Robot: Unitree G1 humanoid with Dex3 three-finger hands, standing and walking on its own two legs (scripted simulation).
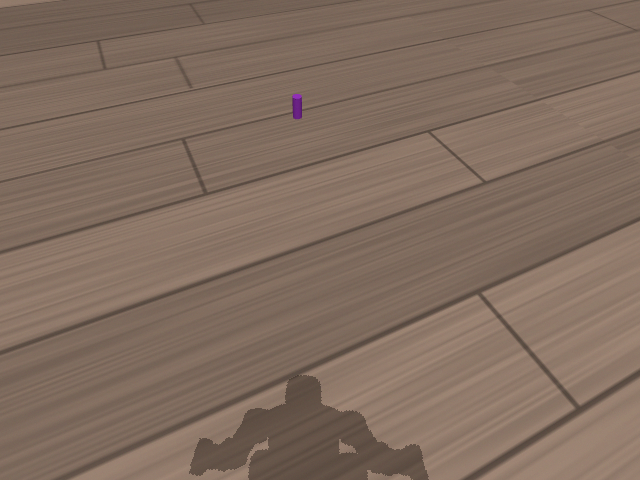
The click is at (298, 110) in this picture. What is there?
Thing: squat round
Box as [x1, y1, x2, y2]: [292, 94, 301, 118]
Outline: 294,94 292,96 293,117 300,118 301,95
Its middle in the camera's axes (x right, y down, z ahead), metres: -0.12 -0.73 +2.21
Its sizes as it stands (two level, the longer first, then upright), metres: 0.052 0.052 0.128
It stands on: the floor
